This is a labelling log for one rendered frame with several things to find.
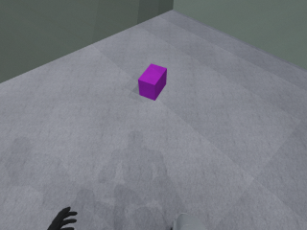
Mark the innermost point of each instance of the robot right thigh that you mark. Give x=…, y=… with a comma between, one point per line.
x=187, y=222

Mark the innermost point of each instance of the robot left hand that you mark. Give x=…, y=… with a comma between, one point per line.
x=60, y=220

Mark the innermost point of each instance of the carton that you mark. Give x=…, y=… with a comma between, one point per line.
x=152, y=81

